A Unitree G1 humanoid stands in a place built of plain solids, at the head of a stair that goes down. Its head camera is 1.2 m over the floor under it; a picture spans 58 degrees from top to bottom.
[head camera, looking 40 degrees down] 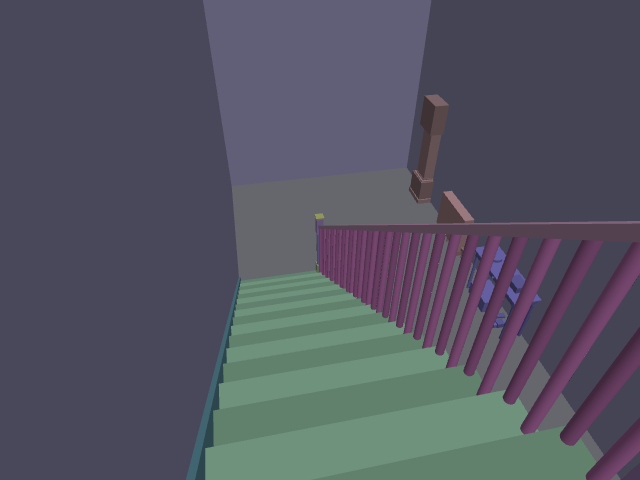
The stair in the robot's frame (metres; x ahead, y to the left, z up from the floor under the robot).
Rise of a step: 0.20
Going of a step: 0.26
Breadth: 1.23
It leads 11 degrees to the left of straight ahead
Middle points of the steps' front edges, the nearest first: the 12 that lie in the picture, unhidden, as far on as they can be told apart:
0.59 -0.24 -0.20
0.85 -0.19 -0.40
1.10 -0.13 -0.60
1.35 -0.08 -0.80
1.61 -0.03 -1.00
1.86 0.02 -1.20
2.11 0.07 -1.40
2.37 0.12 -1.60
2.62 0.17 -1.80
2.88 0.22 -2.00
3.13 0.27 -2.20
3.39 0.32 -2.40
